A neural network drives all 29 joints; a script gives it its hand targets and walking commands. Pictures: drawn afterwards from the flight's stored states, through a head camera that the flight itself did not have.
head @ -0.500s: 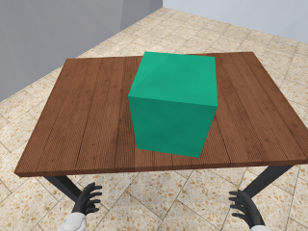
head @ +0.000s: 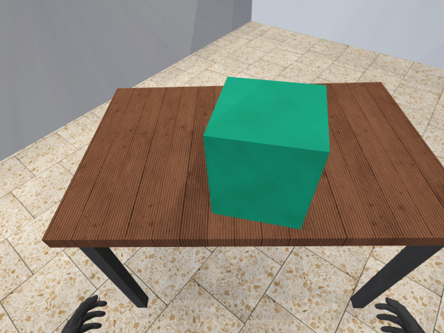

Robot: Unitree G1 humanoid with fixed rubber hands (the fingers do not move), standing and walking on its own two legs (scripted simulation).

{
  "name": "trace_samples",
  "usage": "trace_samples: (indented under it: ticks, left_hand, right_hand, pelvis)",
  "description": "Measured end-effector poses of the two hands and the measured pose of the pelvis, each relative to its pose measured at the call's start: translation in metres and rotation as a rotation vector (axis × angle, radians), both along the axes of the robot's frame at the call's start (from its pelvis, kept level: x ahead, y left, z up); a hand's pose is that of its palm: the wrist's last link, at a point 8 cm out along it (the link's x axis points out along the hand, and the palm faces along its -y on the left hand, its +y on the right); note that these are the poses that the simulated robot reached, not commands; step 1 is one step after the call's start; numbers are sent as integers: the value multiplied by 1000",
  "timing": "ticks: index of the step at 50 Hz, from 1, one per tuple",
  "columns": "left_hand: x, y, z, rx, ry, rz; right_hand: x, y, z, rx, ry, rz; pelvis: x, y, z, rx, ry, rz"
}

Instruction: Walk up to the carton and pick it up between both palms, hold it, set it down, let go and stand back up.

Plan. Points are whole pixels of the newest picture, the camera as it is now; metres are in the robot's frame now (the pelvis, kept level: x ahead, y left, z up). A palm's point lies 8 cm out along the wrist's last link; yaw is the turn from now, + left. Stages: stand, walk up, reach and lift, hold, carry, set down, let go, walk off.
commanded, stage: stand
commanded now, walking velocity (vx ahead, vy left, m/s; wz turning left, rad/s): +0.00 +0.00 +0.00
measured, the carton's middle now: (264, 154) +0.47 -0.05 +0.04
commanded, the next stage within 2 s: none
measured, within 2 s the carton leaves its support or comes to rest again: neither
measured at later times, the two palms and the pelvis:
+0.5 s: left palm out of the picture +0.08 +0.31 -0.08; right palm out of the picture +0.09 -0.30 -0.09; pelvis -0.02 +0.00 +0.00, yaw +0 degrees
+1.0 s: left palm out of the picture +0.06 +0.31 -0.09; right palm out of the picture +0.07 -0.32 -0.09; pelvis -0.02 -0.01 +0.01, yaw +0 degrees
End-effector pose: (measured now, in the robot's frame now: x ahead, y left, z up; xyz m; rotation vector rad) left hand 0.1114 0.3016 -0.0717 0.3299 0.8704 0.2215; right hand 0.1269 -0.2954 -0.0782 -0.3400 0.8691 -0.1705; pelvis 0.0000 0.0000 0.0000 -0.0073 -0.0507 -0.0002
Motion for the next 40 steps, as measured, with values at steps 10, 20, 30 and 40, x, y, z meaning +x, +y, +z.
trace_samples:
  ticks: [10, 20, 30, 40]
  left_hand:
    - [-16, -1, -9, -10, 50, -12]
    - [-30, 5, -12, 3, 96, -4]
    - [-40, 8, -14, 11, 131, 7]
    - [-47, 6, -16, 14, 162, 22]
  right_hand:
    - [-18, 2, -5, -1, 47, 2]
    - [-31, -4, -8, -12, 88, -10]
    - [-40, -8, -12, -14, 120, -17]
    - [-48, -14, -14, -19, 151, -28]
  pelvis:
    - [-9, 3, 1, 1, -4, 3]
    - [-14, 3, 2, 3, -8, 4]
    - [-19, 1, 3, 4, -12, 5]
    - [-22, -2, 4, 6, -14, 3]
